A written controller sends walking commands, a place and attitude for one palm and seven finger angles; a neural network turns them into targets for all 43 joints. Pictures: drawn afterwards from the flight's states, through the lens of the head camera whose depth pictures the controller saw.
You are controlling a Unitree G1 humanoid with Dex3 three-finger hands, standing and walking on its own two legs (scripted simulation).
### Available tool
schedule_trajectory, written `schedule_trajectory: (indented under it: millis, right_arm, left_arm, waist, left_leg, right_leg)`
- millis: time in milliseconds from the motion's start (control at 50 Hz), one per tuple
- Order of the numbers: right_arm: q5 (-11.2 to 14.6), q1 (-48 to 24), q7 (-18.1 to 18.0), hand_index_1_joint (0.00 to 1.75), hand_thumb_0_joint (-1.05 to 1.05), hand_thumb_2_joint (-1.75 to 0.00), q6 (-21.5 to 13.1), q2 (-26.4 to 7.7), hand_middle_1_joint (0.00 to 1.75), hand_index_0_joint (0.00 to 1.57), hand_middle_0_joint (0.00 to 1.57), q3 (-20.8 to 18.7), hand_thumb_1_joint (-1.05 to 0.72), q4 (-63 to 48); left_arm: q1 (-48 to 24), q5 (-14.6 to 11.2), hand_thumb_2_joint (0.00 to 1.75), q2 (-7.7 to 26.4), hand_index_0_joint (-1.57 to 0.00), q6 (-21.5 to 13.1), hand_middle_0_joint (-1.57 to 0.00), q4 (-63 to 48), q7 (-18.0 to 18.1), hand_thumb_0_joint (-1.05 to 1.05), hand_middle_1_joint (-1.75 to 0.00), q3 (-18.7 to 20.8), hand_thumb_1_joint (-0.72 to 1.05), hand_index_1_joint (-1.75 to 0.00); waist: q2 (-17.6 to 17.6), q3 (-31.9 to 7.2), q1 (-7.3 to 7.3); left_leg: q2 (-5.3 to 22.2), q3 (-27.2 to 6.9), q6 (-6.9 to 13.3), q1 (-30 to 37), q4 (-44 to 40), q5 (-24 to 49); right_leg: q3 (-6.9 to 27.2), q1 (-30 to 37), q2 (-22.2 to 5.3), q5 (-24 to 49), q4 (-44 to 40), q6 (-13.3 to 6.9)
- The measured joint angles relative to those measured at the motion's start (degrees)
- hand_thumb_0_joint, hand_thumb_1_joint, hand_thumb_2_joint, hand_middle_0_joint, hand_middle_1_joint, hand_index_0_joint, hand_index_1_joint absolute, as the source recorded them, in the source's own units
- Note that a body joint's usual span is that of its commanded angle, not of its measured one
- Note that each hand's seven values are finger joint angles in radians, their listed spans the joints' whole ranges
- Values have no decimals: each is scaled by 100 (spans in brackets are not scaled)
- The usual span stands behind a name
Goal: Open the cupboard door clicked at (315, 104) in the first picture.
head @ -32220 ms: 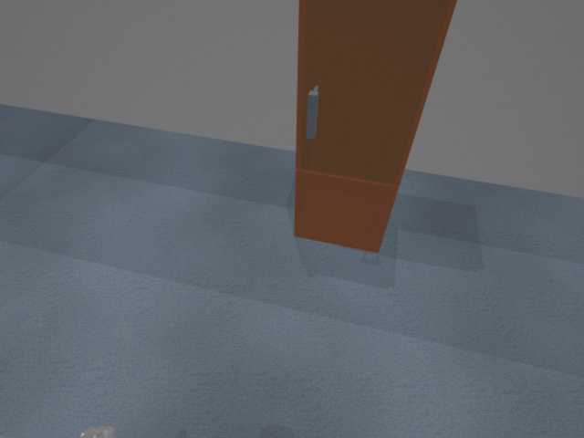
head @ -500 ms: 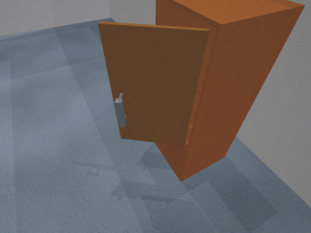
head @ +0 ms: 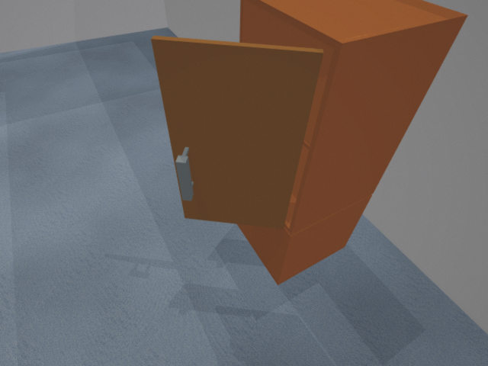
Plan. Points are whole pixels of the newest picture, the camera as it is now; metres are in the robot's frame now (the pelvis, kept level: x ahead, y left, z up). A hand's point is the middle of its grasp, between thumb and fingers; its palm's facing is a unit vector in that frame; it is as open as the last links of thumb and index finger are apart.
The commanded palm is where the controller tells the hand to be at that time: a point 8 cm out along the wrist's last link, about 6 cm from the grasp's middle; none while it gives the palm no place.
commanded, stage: look again from close up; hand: left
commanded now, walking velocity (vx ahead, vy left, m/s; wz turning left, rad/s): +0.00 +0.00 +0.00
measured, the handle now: (187, 173) +0.61 +0.19 -0.10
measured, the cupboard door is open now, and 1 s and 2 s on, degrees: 54 54 54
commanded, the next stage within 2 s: shuffle to correct the standing spot in 0.22 s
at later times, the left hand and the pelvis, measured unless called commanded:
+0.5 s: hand out of the picture -0.02 +0.16 -0.18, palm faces +0.05 -0.99 -0.15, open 7.3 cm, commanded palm none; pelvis +0.01 +0.00 +0.00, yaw -1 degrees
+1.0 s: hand out of the picture +0.08 +0.19 -0.18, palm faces +0.00 -0.98 -0.21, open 7.3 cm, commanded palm none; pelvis +0.05 +0.02 +0.00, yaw -2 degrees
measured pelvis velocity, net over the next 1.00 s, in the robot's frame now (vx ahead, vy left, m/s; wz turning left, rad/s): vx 0.05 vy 0.02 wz -0.04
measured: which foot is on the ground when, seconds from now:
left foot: down 0.00-1.00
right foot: down 0.00-1.00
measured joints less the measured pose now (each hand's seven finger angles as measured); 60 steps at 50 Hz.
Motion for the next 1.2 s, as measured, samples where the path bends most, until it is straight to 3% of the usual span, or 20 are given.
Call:
schedule_trajectory:
  millis: [380, 520, 680, 760, 840, 920, 1200]
  right_arm:
    - [2, -88, -35, 30, 1, -90, -41, 125, 30, 20, 20, -30, -92, 123]
    - [-49, 30, 12, 30, 0, -90, 27, 51, 30, 20, 20, -90, -91, 24]
    - [-34, 216, 3, 30, 0, -90, -84, 54, 30, 20, 20, -80, -91, 3]
    - [-7, 203, -126, 30, 0, -90, -190, 143, 30, 20, 20, -11, -91, 10]
    - [44, 72, -202, 30, 0, -90, -171, 256, 30, 20, 20, 15, -91, 88]
    - [17, -102, -250, 30, 2, -90, -87, 289, 30, 20, 20, -29, -92, 135]
    - [-11, -267, -36, 30, 1, -90, -11, -166, 30, 20, 20, -105, -92, -339]
  left_arm:
    - [118, 17, 90, -118, -20, -35, -20, 144, 37, 0, -30, 16, 91, -30]
    - [364, 65, 90, -117, -20, 12, -20, 99, -41, 0, -30, 128, 91, -30]
    - [571, 43, 90, -57, -20, 16, -20, 138, -47, 0, -30, 252, 91, -30]
    - [419, 39, 90, -50, -20, 55, -20, 234, 5, 1, -30, 175, 91, -30]
    - [117, -7, 90, -76, -20, 12, -20, 218, 47, 1, -30, 130, 91, -30]
    - [-178, 20, 90, -61, -20, 47, -20, 75, 107, 1, -30, 141, 92, -30]
    - [-477, -9, 90, 74, -20, -26, -20, -137, 66, 1, -30, -9, 92, -30]
  waist:
    - [-13, -15, 59]
    - [-13, -111, 122]
    - [-157, -99, 160]
    - [-211, 0, 118]
    - [-130, 141, 70]
    - [-62, 209, 36]
    - [220, 133, -95]
  left_leg:
    - [6, 24, -6, 69, -63, 5]
    - [67, 89, -3, -51, 354, -487]
    - [15, 100, 77, 36, 598, -671]
    - [-85, 207, 168, 261, 369, -698]
    - [-110, 205, 141, 432, 160, -635]
    - [-117, 230, 133, 436, 16, -545]
    - [11, 189, 81, 97, 478, -651]
  right_leg:
    - [26, 47, 10, 4, -40, -5]
    - [131, -64, 78, -268, 252, -86]
    - [161, 16, 20, -611, 527, -14]
    - [153, -19, -72, -743, 640, -57]
    - [139, 167, -91, -480, 324, 130]
    - [161, 134, -88, -449, 244, 142]
    - [110, -102, 5, -459, 494, 47]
